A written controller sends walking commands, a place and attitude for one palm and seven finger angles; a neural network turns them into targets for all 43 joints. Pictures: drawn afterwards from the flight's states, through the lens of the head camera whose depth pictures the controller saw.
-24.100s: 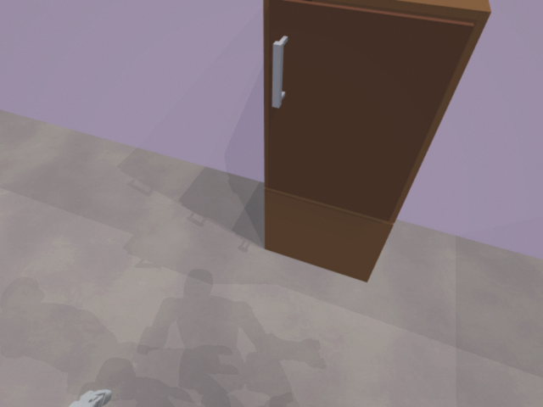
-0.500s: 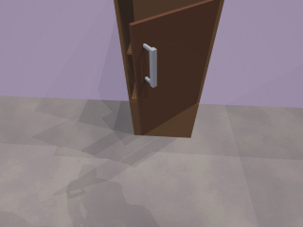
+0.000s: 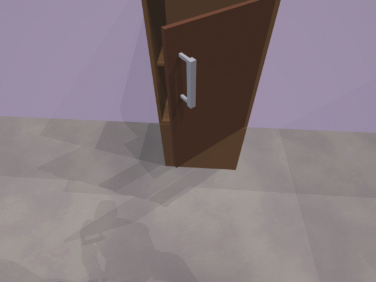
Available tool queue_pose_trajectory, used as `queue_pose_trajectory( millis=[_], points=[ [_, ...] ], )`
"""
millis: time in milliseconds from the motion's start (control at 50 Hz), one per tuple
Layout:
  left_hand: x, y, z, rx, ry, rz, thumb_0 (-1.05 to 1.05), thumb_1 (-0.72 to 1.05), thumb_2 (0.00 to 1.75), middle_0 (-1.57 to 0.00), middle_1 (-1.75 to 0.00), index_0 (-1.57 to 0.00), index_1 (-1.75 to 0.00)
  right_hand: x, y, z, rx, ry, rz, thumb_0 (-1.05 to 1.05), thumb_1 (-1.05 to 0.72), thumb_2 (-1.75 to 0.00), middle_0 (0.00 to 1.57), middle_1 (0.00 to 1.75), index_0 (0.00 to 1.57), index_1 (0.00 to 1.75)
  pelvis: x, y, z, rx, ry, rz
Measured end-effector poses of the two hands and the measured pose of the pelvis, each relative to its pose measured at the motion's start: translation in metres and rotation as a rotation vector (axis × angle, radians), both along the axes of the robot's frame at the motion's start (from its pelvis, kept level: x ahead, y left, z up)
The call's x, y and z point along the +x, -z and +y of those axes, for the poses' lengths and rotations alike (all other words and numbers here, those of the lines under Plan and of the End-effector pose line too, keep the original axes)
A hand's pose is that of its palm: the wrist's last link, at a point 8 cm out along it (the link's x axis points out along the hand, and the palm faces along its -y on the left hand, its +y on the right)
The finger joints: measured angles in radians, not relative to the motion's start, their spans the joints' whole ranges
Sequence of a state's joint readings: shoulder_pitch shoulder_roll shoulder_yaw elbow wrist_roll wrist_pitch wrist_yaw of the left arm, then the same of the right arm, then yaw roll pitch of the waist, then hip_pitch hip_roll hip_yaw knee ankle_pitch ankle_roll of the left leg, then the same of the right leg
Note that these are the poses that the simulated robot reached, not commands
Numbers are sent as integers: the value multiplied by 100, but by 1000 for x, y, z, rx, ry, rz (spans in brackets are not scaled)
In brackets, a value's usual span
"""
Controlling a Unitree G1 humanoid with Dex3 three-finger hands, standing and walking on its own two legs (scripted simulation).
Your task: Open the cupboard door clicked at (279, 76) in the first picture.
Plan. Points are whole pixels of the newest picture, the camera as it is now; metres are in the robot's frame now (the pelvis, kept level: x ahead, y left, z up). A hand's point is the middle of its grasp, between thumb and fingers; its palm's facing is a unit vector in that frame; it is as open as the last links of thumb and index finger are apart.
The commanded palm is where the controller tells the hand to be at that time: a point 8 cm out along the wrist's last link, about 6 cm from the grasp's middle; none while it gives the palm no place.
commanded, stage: look to check the result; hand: left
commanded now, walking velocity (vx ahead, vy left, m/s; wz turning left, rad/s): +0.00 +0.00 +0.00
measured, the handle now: (187, 81) +0.63 +0.03 +0.09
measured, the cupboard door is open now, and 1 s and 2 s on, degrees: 41 41 41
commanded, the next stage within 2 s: walk to a spot facing it in 0.32 s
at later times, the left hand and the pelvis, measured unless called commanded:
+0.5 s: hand out of the picture +0.01 +0.16 -0.17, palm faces +0.03 -0.98 -0.20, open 7.4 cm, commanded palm none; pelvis +0.01 -0.01 +0.00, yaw +0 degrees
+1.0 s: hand out of the picture +0.08 +0.15 -0.17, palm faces -0.13 -0.94 -0.31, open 7.4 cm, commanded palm none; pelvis +0.00 -0.05 -0.01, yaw -13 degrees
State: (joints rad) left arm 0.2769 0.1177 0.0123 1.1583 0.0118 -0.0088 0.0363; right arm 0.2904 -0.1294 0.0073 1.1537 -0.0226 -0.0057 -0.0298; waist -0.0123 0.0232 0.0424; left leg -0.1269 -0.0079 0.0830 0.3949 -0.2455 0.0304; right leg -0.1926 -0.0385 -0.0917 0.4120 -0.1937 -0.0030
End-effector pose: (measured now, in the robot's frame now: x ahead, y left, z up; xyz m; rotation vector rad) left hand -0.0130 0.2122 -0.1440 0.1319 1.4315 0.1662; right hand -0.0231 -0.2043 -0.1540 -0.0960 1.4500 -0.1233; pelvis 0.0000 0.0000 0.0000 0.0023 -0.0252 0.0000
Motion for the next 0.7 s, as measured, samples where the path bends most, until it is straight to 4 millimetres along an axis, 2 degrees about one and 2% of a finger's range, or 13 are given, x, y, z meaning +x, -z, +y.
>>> queue_pose_trajectory(
  millis=[580, 700],
  points=[
    [18, 1, 1, 11, 16, -9, 0, 91, 89, -20, -29, -20, -30, 15, 1, -16, -30, 16, -14, 0, -91, -90, 20, 30, 20, 30, 5, 2, -6, 0, 27, 5],
    [31, 4, 5, 18, 63, 2, 0, 90, 89, -20, -29, -20, -30, 14, 5, -26, -50, 78, -42, 0, -90, -90, 20, 30, 20, 30, 0, 8, -9, 9, 81, 15]
  ],
)
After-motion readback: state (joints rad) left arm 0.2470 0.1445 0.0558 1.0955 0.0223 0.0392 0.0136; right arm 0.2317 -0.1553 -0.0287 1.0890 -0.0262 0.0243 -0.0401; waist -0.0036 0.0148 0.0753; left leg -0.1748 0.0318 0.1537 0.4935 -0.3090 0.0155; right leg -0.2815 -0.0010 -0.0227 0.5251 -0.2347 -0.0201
